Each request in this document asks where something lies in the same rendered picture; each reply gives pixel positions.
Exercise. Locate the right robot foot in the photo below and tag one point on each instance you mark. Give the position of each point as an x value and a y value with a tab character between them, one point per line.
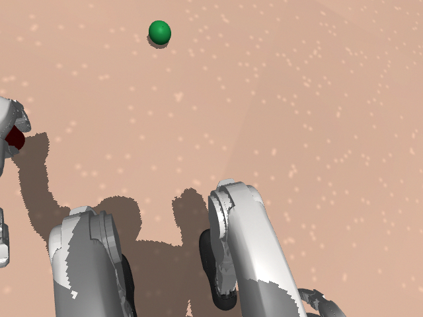
223	302

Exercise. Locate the right robot hand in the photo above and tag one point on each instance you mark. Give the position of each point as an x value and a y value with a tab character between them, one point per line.
318	302

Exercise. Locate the left robot hand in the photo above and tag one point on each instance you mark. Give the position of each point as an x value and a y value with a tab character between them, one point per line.
12	113

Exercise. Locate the left robot foot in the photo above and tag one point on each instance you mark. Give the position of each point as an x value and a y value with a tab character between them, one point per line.
129	283

